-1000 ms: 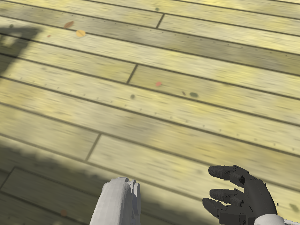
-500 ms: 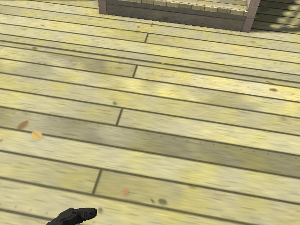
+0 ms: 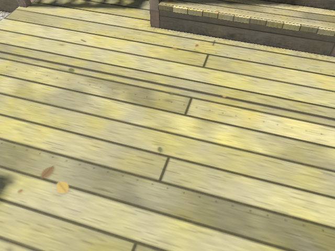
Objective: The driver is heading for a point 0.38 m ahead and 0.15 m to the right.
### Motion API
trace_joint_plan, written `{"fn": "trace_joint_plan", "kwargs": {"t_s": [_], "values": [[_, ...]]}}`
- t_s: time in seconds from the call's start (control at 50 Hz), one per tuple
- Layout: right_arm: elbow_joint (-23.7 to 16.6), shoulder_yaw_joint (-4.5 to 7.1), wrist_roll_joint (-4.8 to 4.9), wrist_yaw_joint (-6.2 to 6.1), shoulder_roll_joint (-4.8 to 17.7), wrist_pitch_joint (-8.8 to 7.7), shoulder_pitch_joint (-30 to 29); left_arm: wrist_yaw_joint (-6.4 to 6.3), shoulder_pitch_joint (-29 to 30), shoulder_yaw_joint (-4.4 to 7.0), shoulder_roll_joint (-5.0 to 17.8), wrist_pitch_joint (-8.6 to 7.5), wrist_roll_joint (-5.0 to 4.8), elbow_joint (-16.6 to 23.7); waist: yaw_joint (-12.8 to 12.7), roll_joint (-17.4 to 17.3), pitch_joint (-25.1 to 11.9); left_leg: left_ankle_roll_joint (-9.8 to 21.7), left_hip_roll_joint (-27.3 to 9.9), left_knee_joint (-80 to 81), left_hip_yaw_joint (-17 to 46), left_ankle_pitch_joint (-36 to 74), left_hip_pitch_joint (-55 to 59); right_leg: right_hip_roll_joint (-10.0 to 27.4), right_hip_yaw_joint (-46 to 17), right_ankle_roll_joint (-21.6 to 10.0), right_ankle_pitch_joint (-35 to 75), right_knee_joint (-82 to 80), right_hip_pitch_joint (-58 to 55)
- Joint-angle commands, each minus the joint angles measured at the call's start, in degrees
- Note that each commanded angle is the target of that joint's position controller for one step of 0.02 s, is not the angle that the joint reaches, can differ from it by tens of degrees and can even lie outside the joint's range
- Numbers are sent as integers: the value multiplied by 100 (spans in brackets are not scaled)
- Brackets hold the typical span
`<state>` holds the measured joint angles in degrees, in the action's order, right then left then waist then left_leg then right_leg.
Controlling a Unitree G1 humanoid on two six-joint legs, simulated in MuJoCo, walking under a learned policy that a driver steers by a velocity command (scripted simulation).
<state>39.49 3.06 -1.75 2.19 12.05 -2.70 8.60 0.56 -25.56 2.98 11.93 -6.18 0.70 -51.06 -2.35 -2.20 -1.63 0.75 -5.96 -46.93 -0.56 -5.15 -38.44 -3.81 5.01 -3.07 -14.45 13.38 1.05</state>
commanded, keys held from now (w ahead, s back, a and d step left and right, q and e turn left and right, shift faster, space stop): w+e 0.42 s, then no key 0.58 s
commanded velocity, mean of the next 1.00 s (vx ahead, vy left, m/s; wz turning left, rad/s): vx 0.32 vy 0.00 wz -0.25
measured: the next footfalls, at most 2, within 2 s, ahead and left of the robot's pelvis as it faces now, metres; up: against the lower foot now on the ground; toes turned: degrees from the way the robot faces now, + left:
left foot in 0.14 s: +0.26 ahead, +0.12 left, +0.00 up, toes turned +0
right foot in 0.66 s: +0.47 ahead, -0.10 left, +0.00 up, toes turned -18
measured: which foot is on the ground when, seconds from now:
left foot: up 0.00-0.12, down 0.14-0.66, up 0.68-1.00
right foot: down 0.00-0.14, up 0.16-0.64, down 0.66-1.00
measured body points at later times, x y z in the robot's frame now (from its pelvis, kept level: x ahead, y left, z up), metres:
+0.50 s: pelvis +0.26 +0.04 +0.00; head +0.28 +0.05 +0.45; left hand +0.46 +0.25 -0.12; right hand +0.21 -0.21 -0.12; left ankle +0.22 +0.12 -0.74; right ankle +0.37 -0.12 -0.68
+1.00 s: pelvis +0.39 +0.00 -0.01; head +0.40 +0.00 +0.44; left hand +0.51 +0.21 -0.15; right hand +0.38 -0.25 -0.15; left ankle +0.44 +0.12 -0.73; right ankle +0.43 -0.09 -0.74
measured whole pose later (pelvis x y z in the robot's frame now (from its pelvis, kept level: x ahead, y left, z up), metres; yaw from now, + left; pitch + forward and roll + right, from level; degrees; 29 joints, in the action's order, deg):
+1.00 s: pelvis +0.39 +0.00 -0.01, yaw -16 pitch +0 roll -1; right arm 52.8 1.3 -1.3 -1.5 11.0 1.6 14.9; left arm -0.8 -14.5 1.2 10.5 -0.4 1.3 -52.8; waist -0.4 -0.9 0.8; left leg 1.1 -2.3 -36.4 0.2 -18.9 -18.1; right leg -3.7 4.4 -4.9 -6.8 23.4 16.6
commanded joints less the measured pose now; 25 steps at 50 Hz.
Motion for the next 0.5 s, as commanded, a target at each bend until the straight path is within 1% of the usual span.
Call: {"fn": "trace_joint_plan", "kwargs": {"t_s": [0.02,0.04,0.06,0.08,0.1,0.12,0.14,0.16,0.18,0.2,0.22,0.24,0.26,0.28,0.3,0.32,0.34,0.38,0.4,0.42,0.44,0.46,0.48,0.5], "values": [[-509,-37,70,10,97,-67,-447,-20,118,123,840,-110,-49,298,108,674,549,69,238,917,-339,546,920,1406,-755,-698,2440,-608,894],[-524,-8,61,0,206,-79,-495,-33,84,138,911,-97,-48,295,79,640,579,146,268,1037,-313,477,952,1484,-815,-657,2462,-499,708],[-618,44,28,-46,298,-97,-547,-67,150,115,869,-87,-91,250,146,543,617,202,319,1187,-243,384,1012,1579,-963,-628,2765,-386,565],[-597,83,11,-90,379,-123,-332,-91,239,126,958,-78,-70,255,294,554,520,250,412,1361,-216,172,1215,1594,-972,-568,3247,-72,339],[-464,132,-46,-152,464,-146,141,-108,339,148,1059,-55,-64,234,536,495,268,296,569,1644,-277,45,1724,1518,-897,-530,3906,533,202],[-174,212,-117,-221,623,-178,982,-106,337,138,1071,-33,-47,240,866,312,-239,404,659,1802,-293,-54,2815,1245,-714,-465,3945,1565,456],[33,323,-219,-325,1020,-239,1966,-102,310,95,903,21,-13,348,1195,-1,-869,532,-141,1804,461,-581,4045,864,-488,-344,2512,3135,1268],[-53,399,-344,-320,1689,-266,2111,-63,-461,-38,151,85,-106,588,727,-1323,-1613,1080,-1892,2274,3015,-1108,5443,-18,-218,-141,-1241,5206,3022],[-100,371,-126,-300,1492,-181,1908,-54,-573,75,573,145,-23,442,744,-1133,-1792,1336,-1990,3082,4290,-1554,5172,-47,-825,-214,-1595,6013,3591],[-203,243,-66,-296,1035,-175,1280,-63,-195,122,604,194,5,522,473,-486,-946,1163,-1779,3121,3306,-2082,4384,360,-930,-231,-973,6172,3758],[-167,131,4,-264,655,-219,944,-20,223,108,574,213,33,576,414,-142,-392,983,-1471,3292,2465,-1827,3611,576,-856,-208,-494,5908,3641],[-76,90,18,-255,535,-258,877,41,384,122,551,265,70,607,317,-215,-160,809,-1228,3457,1842,-1385,3212,704,-869,-180,-309,5699,3504],[8,71,59,-267,476,-285,878,106,325,127,508,361,151,600,193,-352,-3,719,-1074,3576,1365,-940,2882,799,-850,-113,-250,5566,3329],[57,66,72,-271,458,-326,913,155,266,127,462,450,176,559,143,-391,33,696,-1011,3662,1051,-548,2737,821,-822,-64,-160,5550,3212],[121,74,86,-269,469,-378,999,185,306,126,417,510,167,584,112,-326,51,713,-980,3732,833,-213,2730,813,-810,-37,-48,5555,3248],[155,82,105,-268,495,-423,1026,184,397,129,394,540,138,616,67,-274,93,717,-957,3786,578,24,2753,841,-812,0,113,5483,3379],[205,95,113,-270,526,-443,1086,190,572,127,393,565,139,664,87,-237,148,727,-948,3854,376,118,2815,875,-790,34,291,5421,3557],[336,95,98,-282,529,-433,1289,200,951,120,380,590,150,781,155,-189,296,740,-899,3932,13,304,2973,921,-771,95,657,5160,3938],[428,84,116,-305,496,-424,1360,189,1158,124,387,594,169,865,190,-120,408,750,-898,3961,-152,357,3040,913,-790,121,814,4953,4107],[476,74,111,-303,518,-416,1395,197,1302,128,385,603,163,901,203,-112,454,751,-843,3978,-296,357,3097,891,-763,148,1017,4670,4167],[529,52,106,-311,492,-412,1405,202,1453,103,330,590,164,947,213,-65,563,753,-781,3926,-464,816,3060,844,-712,168,1181,4240,4075],[576,44,108,-318,514,-410,1402,209,1552,64,240,566,168,973,205,-67,596,742,-716,3807,-679,1480,3024,778,-595,181,1328,3769,3847],[625,44,118,-329,563,-402,1401,215,1673,23,155,542,170,994,223,-118,614,710,-665,3677,-881,2107,3007,708,-425,171,1474,3311,3586],[692,56,89,-333,616,-384,1551,228,1864,-41,51,509,142,1077,316,-221,542,680,-675,3561,-1005,2658,3112,649,-203,106,1505,2935,3343]]}}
